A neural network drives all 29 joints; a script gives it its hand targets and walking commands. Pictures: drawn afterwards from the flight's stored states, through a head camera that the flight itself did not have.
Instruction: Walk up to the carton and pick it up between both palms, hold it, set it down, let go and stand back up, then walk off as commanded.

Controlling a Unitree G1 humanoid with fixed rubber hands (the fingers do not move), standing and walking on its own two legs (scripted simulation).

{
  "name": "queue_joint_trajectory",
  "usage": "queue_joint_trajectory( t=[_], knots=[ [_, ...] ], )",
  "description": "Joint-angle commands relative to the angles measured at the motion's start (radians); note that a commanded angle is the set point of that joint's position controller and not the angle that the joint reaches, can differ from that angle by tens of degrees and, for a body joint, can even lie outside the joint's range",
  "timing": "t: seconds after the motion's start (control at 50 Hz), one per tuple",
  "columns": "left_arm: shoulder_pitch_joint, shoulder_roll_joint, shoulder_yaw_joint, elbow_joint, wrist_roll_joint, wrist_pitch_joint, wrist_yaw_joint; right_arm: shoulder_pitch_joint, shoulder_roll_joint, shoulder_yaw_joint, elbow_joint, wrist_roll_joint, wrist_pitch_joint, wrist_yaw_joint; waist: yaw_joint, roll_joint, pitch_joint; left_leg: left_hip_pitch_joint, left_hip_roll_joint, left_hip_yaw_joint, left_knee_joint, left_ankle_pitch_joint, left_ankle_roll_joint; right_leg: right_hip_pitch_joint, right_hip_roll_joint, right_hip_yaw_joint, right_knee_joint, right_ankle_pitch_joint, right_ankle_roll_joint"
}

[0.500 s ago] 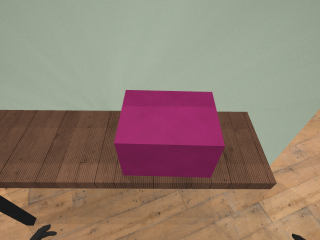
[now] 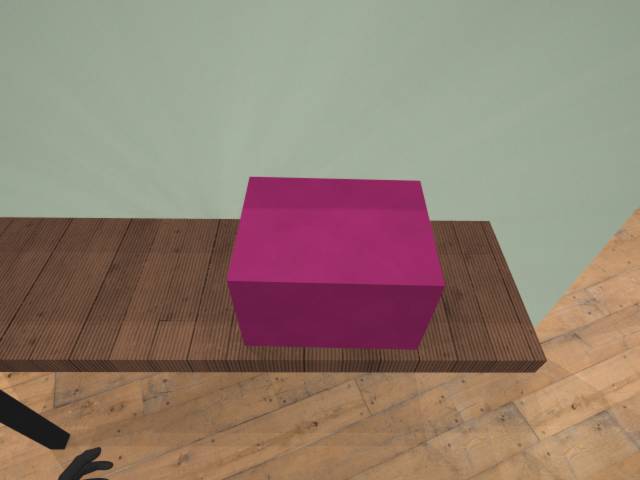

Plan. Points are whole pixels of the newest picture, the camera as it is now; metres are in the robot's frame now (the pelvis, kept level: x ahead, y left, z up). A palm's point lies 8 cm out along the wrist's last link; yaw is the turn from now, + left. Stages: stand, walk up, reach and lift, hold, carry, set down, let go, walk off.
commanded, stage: walk up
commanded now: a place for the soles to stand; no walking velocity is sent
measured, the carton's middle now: (333, 262) +0.46 -0.01 -0.03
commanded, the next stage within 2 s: reach and lift in 0.06 s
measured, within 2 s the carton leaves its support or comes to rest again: neither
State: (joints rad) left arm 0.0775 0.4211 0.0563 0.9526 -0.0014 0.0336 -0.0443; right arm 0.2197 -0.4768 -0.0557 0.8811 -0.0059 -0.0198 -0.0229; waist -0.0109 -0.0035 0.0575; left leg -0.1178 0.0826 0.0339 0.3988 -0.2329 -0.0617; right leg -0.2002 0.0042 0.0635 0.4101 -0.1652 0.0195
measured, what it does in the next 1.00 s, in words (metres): stands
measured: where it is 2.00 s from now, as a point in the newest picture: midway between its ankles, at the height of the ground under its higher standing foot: outside the picture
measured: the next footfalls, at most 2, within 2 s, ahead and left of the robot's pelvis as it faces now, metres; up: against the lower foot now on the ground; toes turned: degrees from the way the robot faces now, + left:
none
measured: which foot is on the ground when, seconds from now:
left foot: down 0.00-1.00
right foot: down 0.00-1.00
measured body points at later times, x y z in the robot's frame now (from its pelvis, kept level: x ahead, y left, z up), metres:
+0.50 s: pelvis +0.03 +0.01 -0.01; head +0.02 +0.03 +0.44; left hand +0.22 +0.30 -0.07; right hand +0.19 -0.33 -0.05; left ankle -0.01 +0.16 -0.74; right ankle +0.04 -0.13 -0.74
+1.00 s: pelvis +0.00 +0.01 +0.00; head -0.01 +0.01 +0.45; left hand +0.21 +0.26 -0.04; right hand +0.17 -0.29 -0.03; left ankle -0.01 +0.16 -0.74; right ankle +0.04 -0.13 -0.74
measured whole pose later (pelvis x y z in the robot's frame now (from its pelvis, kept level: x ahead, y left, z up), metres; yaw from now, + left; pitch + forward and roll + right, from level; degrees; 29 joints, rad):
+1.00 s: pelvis +0.00 +0.01 +0.00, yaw +0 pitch -5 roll +0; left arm 0.17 0.24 0.07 0.31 -0.03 0.27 0.04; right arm 0.24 -0.35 -0.15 0.48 0.04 -0.09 0.11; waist -0.02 -0.01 0.07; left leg -0.06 0.07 0.05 0.38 -0.23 -0.05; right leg -0.14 -0.03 0.03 0.39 -0.16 0.03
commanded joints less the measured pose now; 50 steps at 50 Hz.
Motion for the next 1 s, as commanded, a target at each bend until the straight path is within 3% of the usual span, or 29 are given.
queue_joint_trajectory(
  t=[0.0, 0.04, 0.06, 0.08, 0.1, 0.14, 0.16, 0.24, 0.28, 0.3, 0.32, 0.34, 0.4, 0.46, 0.54, 0.6, 0.68, 0.74, 0.8, 0.86, 0.88, 0.94, 0.96, 0.98],
  knots=[
    [-0.046, 0.173, 0.029, -0.055, -0.002, -0.011, 0.006, 0.001, -0.176, -0.042, -0.049, 0.005, -0.013, -0.006, 0.006, -0.026, -0.057, -0.025, 0.061, -0.068, -0.082, 0.017, 0.098, 0.03, -0.084, 0.095, -0.075, 0.055, -0.068],
    [-0.039, 0.172, 0.033, -0.06, -0.001, -0.01, 0.007, 0.0, -0.17, -0.039, -0.05, 0.003, -0.01, -0.007, 0.0, -0.04, -0.066, -0.01, 0.063, -0.059, -0.065, 0.033, 0.093, 0.029, -0.083, 0.083, -0.07, 0.084, -0.066],
    [-0.325, 0.159, 0.012, -0.366, 0.011, 0.179, 0.059, -0.318, -0.014, -0.121, -0.058, -0.093, -0.158, 0.048, 0.015, -0.063, -0.016, -0.12, -0.073, 0.081, 0.037, -0.209, 0.01, 0.03, 0.008, -0.136, 0.016, -0.193, -0.035],
    [-0.28, 0.146, 0.001, -0.382, 0.0, 0.264, 0.078, -0.252, -0.046, -0.141, -0.067, -0.089, -0.137, 0.078, -0.012, -0.023, 0.025, -0.191, -0.066, 0.093, 0.055, -0.276, 0.012, 0.038, 0.013, -0.15, 0.04, -0.251, -0.057],
    [-0.254, 0.131, -0.013, -0.415, -0.005, 0.31, 0.081, -0.231, -0.069, -0.157, -0.1, -0.087, -0.122, 0.093, -0.018, -0.061, 0.041, -0.214, -0.072, 0.111, 0.077, -0.284, 0.021, 0.036, 0.013, -0.14, 0.054, -0.244, -0.052],
    [-0.234, 0.124, -0.017, -0.461, 0.012, 0.378, 0.066, -0.201, -0.088, -0.184, -0.116, -0.061, -0.125, 0.101, -0.021, -0.064, 0.007, -0.161, -0.064, 0.102, 0.132, -0.202, 0.017, 0.013, -0.003, -0.127, 0.082, -0.15, -0.054],
    [-0.22, 0.12, -0.018, -0.493, 0.03, 0.408, 0.061, -0.181, -0.1, -0.193, -0.102, -0.043, -0.118, 0.101, -0.026, -0.03, -0.035, -0.14, -0.064, 0.094, 0.153, -0.152, 0.009, 0.012, 0.001, -0.131, 0.105, -0.06, -0.051],
    [-0.061, 0.061, 0.036, -0.548, 0.102, 0.482, 0.042, -0.108, -0.17, -0.196, -0.079, -0.02, -0.105, 0.081, -0.046, 0.01, -0.131, -0.035, -0.068, 0.064, 0.164, 0.06, -0.016, 0.119, 0.027, -0.161, 0.131, 0.208, -0.036],
    [-0.037, 0.067, 0.087, -0.583, 0.122, 0.467, 0.044, -0.102, -0.17, -0.178, -0.106, -0.022, -0.114, 0.073, -0.032, -0.012, -0.126, -0.042, -0.087, 0.07, 0.14, 0.106, -0.016, 0.189, 0.025, -0.145, 0.097, 0.251, -0.02],
    [-0.041, 0.07, 0.093, -0.606, 0.125, 0.462, 0.047, -0.099, -0.168, -0.174, -0.114, -0.014, -0.12, 0.075, -0.044, -0.036, -0.127, -0.024, -0.087, 0.057, 0.138, 0.15, -0.016, 0.174, 0.032, -0.145, 0.095, 0.285, -0.01],
    [-0.05, 0.075, 0.11, -0.632, 0.132, 0.449, 0.053, -0.127, -0.167, -0.159, -0.126, 0.004, -0.132, 0.08, -0.016, -0.003, -0.118, -0.015, -0.097, 0.058, 0.135, 0.2, -0.02, 0.16, 0.03, -0.141, 0.09, 0.314, -0.009],
    [-0.056, 0.075, 0.109, -0.638, 0.126, 0.443, 0.057, -0.124, -0.159, -0.15, -0.123, 0.009, -0.134, 0.088, -0.019, -0.015, -0.114, -0.006, -0.098, 0.055, 0.124, 0.223, -0.018, 0.15, 0.034, -0.144, 0.076, 0.33, -0.006],
    [-0.087, 0.041, 0.096, -0.651, 0.111, 0.411, 0.071, -0.146, -0.108, -0.119, -0.177, 0.01, -0.129, 0.115, -0.008, -0.027, -0.033, -0.013, -0.105, 0.068, 0.074, 0.124, -0.004, 0.083, 0.032, -0.131, 0.028, 0.216, -0.005],
    [-0.039, -0.009, 0.052, -0.665, 0.08, 0.401, 0.075, -0.124, -0.117, -0.14, -0.195, 0.027, -0.124, 0.133, -0.01, 0.012, -0.02, 0.004, -0.092, 0.061, 0.048, 0.199, -0.017, 0.101, 0.049, -0.143, 0.012, 0.253, -0.033],
    [0.011, -0.045, 0.042, -0.716, 0.054, 0.381, 0.078, -0.109, -0.124, -0.16, -0.215, 0.058, -0.117, 0.143, -0.013, 0.063, -0.035, 0.096, -0.094, 0.059, 0.014, 0.273, -0.039, 0.092, 0.059, -0.158, -0.029, 0.244, -0.044],
    [0.038, -0.063, 0.048, -0.753, 0.046, 0.357, 0.085, -0.075, -0.127, -0.186, -0.251, 0.043, -0.126, 0.145, -0.009, 0.059, -0.072, 0.126, -0.095, 0.053, 0.003, 0.296, -0.048, 0.092, 0.075, -0.167, -0.047, 0.244, -0.049],
    [0.041, -0.079, 0.051, -0.84, 0.017, 0.313, 0.099, -0.059, -0.106, -0.185, -0.328, 0.03, -0.131, 0.153, -0.008, 0.027, -0.078, 0.11, -0.094, 0.056, -0.036, 0.2, -0.036, 0.062, 0.081, -0.163, -0.067, 0.164, -0.039],
    [0.034, -0.083, 0.058, -0.801, -0.001, 0.277, 0.102, -0.055, -0.075, -0.166, -0.377, 0.039, -0.127, 0.148, 0.003, -0.002, -0.049, 0.05, -0.108, 0.068, -0.061, 0.127, -0.01, 0.077, 0.064, -0.145, -0.083, 0.141, -0.034],
    [0.048, -0.093, 0.047, -0.784, -0.006, 0.26, 0.099, -0.025, -0.051, -0.153, -0.422, 0.047, -0.109, 0.14, -0.015, -0.04, -0.015, 0.036, -0.112, 0.073, -0.1, 0.019, 0.012, 0.082, 0.059, -0.138, -0.09, 0.076, -0.031],
    [0.037, -0.092, 0.044, -0.729, -0.023, 0.234, 0.088, -0.028, -0.023, -0.139, -0.478, 0.049, -0.085, 0.134, 0.0, -0.067, -0.003, -0.011, -0.122, 0.084, -0.114, -0.044, 0.036, 0.089, 0.051, -0.118, -0.099, 0.009, -0.029],
    [0.016, -0.083, 0.045, -0.732, -0.027, 0.225, 0.087, -0.033, -0.018, -0.142, -0.478, 0.046, -0.084, 0.128, -0.013, -0.054, -0.012, -0.009, -0.124, 0.084, -0.109, -0.056, 0.04, 0.081, 0.047, -0.115, -0.101, 0.004, -0.03],
    [-0.023, -0.048, 0.051, -0.736, -0.041, 0.182, 0.087, -0.058, 0.006, -0.126, -0.552, 0.049, -0.087, 0.123, 0.006, -0.058, -0.033, -0.021, -0.129, 0.088, -0.114, -0.102, 0.051, 0.077, 0.036, -0.105, -0.094, -0.038, -0.022],
    [-0.036, -0.049, 0.049, -0.744, -0.056, 0.172, 0.087, -0.051, 0.02, -0.135, -0.573, 0.055, -0.085, 0.119, -0.004, -0.075, -0.053, -0.021, -0.128, 0.094, -0.113, -0.103, 0.057, 0.073, 0.04, -0.106, -0.091, -0.047, -0.022],
    [-0.032, -0.054, 0.052, -0.735, -0.063, 0.153, 0.09, -0.058, 0.023, -0.127, -0.572, 0.06, -0.087, 0.117, 0.005, -0.054, -0.062, -0.02, -0.127, 0.09, -0.11, -0.098, 0.056, 0.076, 0.035, -0.101, -0.089, -0.045, -0.026]
  ],
)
